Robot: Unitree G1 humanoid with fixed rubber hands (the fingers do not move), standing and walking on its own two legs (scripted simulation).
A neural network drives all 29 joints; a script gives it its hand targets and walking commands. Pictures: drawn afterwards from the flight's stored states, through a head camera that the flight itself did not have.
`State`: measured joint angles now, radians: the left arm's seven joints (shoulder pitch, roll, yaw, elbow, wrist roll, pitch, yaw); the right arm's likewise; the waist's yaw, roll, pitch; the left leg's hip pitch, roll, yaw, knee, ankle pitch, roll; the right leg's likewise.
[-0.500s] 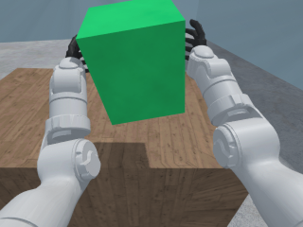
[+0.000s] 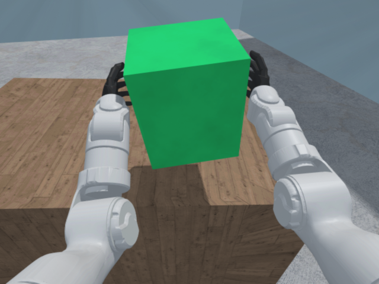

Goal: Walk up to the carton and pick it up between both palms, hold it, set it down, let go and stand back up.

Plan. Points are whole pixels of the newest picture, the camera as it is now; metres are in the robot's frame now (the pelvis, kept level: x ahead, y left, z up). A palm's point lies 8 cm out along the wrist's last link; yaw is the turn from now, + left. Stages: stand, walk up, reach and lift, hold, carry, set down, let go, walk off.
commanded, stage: set down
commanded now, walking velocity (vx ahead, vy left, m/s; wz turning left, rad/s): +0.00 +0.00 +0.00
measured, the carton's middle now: (186, 95) +0.46 -0.02 +0.22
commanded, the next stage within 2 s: none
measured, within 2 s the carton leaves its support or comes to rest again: neither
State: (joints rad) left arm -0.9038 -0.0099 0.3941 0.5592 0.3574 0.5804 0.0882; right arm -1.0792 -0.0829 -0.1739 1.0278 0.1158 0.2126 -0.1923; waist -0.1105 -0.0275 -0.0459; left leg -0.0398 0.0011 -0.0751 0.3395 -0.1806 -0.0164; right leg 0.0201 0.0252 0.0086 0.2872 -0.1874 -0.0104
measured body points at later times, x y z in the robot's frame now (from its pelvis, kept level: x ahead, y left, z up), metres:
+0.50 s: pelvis +0.01 -0.01 +0.00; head -0.05 +0.01 +0.45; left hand +0.43 +0.13 +0.21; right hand +0.41 -0.17 +0.22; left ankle +0.01 +0.13 -0.75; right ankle -0.01 -0.11 -0.75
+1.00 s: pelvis +0.00 -0.01 +0.00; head -0.03 +0.01 +0.45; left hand +0.43 +0.12 +0.18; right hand +0.42 -0.18 +0.19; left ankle +0.01 +0.13 -0.75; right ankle -0.01 -0.11 -0.75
